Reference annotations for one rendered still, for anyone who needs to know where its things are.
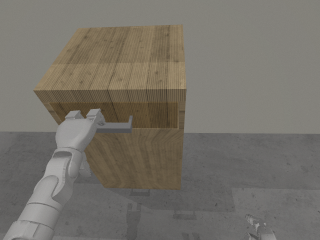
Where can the handle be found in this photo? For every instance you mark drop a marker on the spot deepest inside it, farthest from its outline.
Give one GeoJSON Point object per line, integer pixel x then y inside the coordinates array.
{"type": "Point", "coordinates": [116, 127]}

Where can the cabinet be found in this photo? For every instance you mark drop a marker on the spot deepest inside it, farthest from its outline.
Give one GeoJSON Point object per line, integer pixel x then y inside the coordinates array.
{"type": "Point", "coordinates": [125, 64]}

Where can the left robot hand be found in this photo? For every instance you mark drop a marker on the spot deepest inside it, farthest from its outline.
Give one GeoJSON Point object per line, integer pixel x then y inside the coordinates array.
{"type": "Point", "coordinates": [77, 132]}

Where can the drawer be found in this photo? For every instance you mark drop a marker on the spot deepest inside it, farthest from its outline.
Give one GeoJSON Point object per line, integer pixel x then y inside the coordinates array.
{"type": "Point", "coordinates": [146, 114]}

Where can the right robot hand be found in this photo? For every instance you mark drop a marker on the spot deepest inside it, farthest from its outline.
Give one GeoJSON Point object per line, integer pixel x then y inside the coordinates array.
{"type": "Point", "coordinates": [263, 232]}

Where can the robot left forearm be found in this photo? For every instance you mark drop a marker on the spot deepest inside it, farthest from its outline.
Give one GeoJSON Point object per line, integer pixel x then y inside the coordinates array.
{"type": "Point", "coordinates": [42, 211]}

